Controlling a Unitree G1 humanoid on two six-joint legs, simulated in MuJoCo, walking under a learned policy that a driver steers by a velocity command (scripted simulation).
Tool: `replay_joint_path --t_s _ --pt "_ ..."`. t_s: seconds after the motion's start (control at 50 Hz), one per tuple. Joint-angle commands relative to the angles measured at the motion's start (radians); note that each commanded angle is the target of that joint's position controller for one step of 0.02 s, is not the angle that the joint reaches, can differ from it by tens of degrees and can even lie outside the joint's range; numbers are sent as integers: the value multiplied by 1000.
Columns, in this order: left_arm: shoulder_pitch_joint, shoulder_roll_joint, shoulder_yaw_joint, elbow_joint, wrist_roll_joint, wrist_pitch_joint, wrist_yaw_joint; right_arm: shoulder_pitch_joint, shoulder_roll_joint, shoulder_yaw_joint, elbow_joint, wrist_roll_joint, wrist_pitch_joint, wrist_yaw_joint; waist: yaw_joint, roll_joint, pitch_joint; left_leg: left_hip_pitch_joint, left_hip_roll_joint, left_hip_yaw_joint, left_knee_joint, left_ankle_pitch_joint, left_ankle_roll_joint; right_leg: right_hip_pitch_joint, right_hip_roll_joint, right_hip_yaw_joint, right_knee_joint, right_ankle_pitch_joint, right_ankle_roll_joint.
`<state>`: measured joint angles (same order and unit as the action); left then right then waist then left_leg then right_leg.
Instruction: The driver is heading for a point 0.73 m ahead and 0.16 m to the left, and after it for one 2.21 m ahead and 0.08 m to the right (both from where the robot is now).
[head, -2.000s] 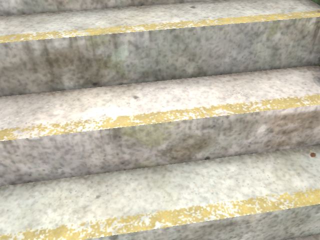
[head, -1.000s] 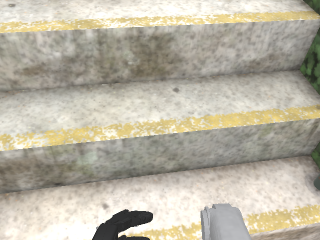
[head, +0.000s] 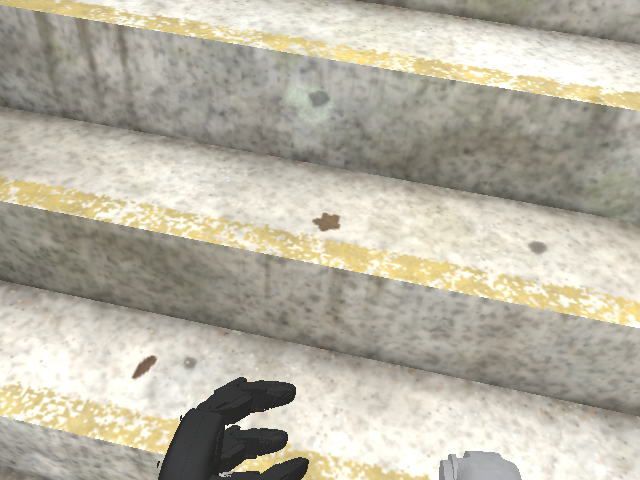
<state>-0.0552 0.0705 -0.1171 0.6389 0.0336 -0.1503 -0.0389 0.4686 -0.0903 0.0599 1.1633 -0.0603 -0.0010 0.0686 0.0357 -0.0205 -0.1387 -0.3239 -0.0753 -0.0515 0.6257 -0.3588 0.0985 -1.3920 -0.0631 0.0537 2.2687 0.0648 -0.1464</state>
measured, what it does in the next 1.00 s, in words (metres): climbs, turning left: right foot 0.20 m higher, then left foot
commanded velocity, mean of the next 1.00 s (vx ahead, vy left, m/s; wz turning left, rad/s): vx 0.50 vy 0.00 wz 0.40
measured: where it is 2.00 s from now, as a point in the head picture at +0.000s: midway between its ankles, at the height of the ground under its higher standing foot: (75, 187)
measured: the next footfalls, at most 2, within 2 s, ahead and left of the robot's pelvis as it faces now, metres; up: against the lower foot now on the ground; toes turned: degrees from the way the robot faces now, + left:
right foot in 0.18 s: +0.24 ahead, -0.11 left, +0.20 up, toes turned +3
left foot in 0.78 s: +0.35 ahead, +0.35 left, +0.20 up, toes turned +33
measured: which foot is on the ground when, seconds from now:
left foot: down 0.00-0.20, up 0.22-0.76, down 0.78-1.00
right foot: up 0.00-0.16, down 0.18-0.76, up 0.78-1.00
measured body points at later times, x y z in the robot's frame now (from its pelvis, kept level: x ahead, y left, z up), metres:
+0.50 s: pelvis +0.23 +0.02 +0.20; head +0.22 +0.01 +0.65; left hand +0.12 +0.22 +0.05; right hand +0.53 -0.07 +0.16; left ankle +0.28 +0.20 -0.29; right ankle +0.20 -0.12 -0.53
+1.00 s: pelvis +0.44 +0.23 +0.24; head +0.54 +0.24 +0.68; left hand +0.76 +0.49 +0.24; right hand +0.43 -0.08 +0.12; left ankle +0.31 +0.38 -0.50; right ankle +0.31 +0.11 -0.15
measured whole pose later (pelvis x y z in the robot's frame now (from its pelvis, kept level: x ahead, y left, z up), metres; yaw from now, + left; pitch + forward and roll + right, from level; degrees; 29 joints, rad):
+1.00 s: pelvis +0.44 +0.23 +0.24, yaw +16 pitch +13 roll +0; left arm -0.29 0.30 -0.01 0.49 0.04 -0.08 -0.01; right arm 0.41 -0.32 -0.07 1.04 -0.06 -0.11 -0.07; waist -0.14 0.03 0.00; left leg -0.24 0.04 -0.16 0.23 -0.04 0.00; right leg -0.78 0.07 -0.11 2.14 -0.92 0.11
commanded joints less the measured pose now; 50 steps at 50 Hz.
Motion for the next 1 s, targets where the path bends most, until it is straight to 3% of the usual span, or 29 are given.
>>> replay_joint_path --t_s 0.02,0.06,0.1,0.14,0.16,0.18,0.2,0.22,0.24,0.26,0.32,0.38,0.44,0.5,0.66,0.7,0.72,0.76,0.78,0.8,0.82,0.84,0.86,0.88,0.9,0.92,0.94,0.98,1.0 --pt "-71 -77 -60 -71 8 4 22 -78 -74 -11 -72 38 -21 -10 18 100 151 -230 92 -218 -311 127 -20 -27 8 -159 -89 -33 64" --pt "-338 -103 -84 -177 24 -10 37 55 -106 -35 -77 41 -12 -57 -84 137 110 -204 151 -303 -470 321 45 105 7 -247 -357 -131 104" --pt "-317 -85 -74 -186 16 -2 40 89 -144 -52 -73 40 4 -120 -37 157 -50 -32 211 -254 -504 697 70 366 14 -241 -610 -259 105" --pt "-91 65 27 -86 1 14 44 53 -198 -71 -76 42 -22 -129 74 247 -261 108 219 -133 -338 1748 90 867 116 -277 -831 -540 51" --pt "110 167 73 -47 -6 20 36 -18 -280 -92 -117 35 -47 -125 170 347 -293 281 255 -184 -174 1946 141 931 109 -135 -1023 -718 43" --pt "290 258 112 26 -4 22 16 -142 -293 -104 -172 42 -78 -113 232 275 -346 251 255 -208 28 1975 189 1117 59 40 -1150 -724 10" --pt "448 334 147 92 28 39 13 -183 -218 -89 -221 21 -113 -79 239 -33 -448 -25 152 -180 316 1689 194 1435 -131 406 -1380 -635 -98" --pt "530 354 170 145 46 88 52 -276 -68 -64 -273 13 -127 -42 240 -418 -421 -457 -64 -185 818 426 114 1601 -315 978 -1849 -631 -235" --pt "427 247 151 173 23 109 78 -375 -85 -75 -331 27 -134 7 185 -248 -275 -594 -62 -304 1309 281 77 1415 -336 1081 -1923 -808 -204" --pt "305 125 121 229 6 126 83 -456 -48 -69 -433 60 -110 17 68 -124 54 -742 -19 -227 1424 223 61 1115 -300 789 -1868 -896 -167" --pt "199 -99 69 331 10 114 65 -233 -12 -37 -455 73 -53 -8 -136 83 226 -726 34 -185 1580 287 77 792 -268 287 -1775 -615 20" --pt "240 2 85 355 19 95 31 -284 46 1 -510 107 -53 -15 -154 37 245 -859 94 -121 1495 326 67 821 -230 -41 -1899 -382 46" --pt "263 108 100 312 16 68 38 -394 -33 -3 -576 73 -46 -41 -130 18 201 -793 128 -77 1218 466 -14 822 -174 -202 -1977 -280 21" --pt "394 206 128 299 36 70 56 -400 -63 -22 -551 82 -26 -50 -61 -18 88 -833 176 18 1170 463 -39 1144 -215 -204 -1998 -198 10" --pt "621 213 167 327 -16 144 120 -828 1 14 -737 104 -37 21 115 -51 277 -1091 269 132 837 37 -50 1647 -280 -247 -2131 171 30" --pt "614 257 164 323 -10 158 108 -844 -23 17 -782 85 -88 46 55 -49 163 -509 136 320 383 37 -27 1521 -227 -296 -1969 1077 53" --pt "703 312 169 333 -1 140 94 -715 -119 -27 -755 86 -99 32 14 -99 18 -116 25 351 179 109 -30 1494 -243 -241 -1788 1338 48" --pt "479 412 187 254 -52 82 100 -291 -284 -125 -580 53 -49 -14 -190 -218 -58 325 111 102 -411 630 -1 1403 -188 -151 -1526 1024 100" --pt "256 330 170 174 -33 48 82 -81 -330 -138 -472 34 -24 -49 -277 -135 6 676 300 -102 -445 1160 46 924 -13 -160 -1029 -16 148" --pt "338 107 131 167 4 -26 42 78 -461 -152 -421 -49 -5 -85 -197 272 -242 1174 520 -184 133 2360 151 353 149 48 -237 -823 148" --pt "296 131 147 155 -51 -84 13 245 -404 -145 -370 -77 0 -78 -298 249 -456 1215 647 -241 126 2354 249 144 187 247 202 -840 103" --pt "86 145 144 52 -101 -61 16 268 -369 -149 -292 -68 3 -50 -336 217 -408 1201 593 -272 -16 1760 277 -89 163 117 381 -751 115" --pt "-63 30 90 -73 -117 -33 20 164 -291 -136 -252 -24 2 -42 -270 238 -259 1169 543 -198 -105 1228 202 -339 102 48 415 -788 113" --pt "-90 -100 27 -141 -108 1 11 58 -187 -107 -243 -14 -5 -53 -178 275 -143 973 532 -129 -146 1103 151 -384 57 73 548 -817 100" --pt "-347 -38 14 -242 -25 -19 10 292 -137 -91 -152 -57 -39 -53 -369 297 -98 1151 402 -125 -99 1616 120 -322 102 -97 428 -915 145" --pt "-607 -29 -5 -378 21 -32 24 519 -153 -95 -37 -52 -68 -78 -490 422 -112 1300 378 -232 -116 1842 120 -368 89 -132 344 -1124 227" --pt "-726 -52 -23 -493 30 -23 39 640 -109 -85 38 -34 -99 -116 -511 469 -139 1371 358 -346 -100 1873 111 -373 72 -69 236 -1316 278" --pt "-589 -39 -39 -508 16 27 6 473 -146 -98 3 12 -133 -173 -345 368 -289 1263 406 -491 -189 1950 106 29 59 25 -422 -1244 300" --pt "-432 -3 -36 -466 25 48 -19 134 -195 -111 -114 56 -122 -171 -176 253 -300 928 380 -436 -223 2056 87 517 45 50 -1031 -1062 253"
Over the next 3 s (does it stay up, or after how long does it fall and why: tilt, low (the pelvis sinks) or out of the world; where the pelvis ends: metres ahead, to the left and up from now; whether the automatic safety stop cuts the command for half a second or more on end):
stays up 0.94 0.31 0.69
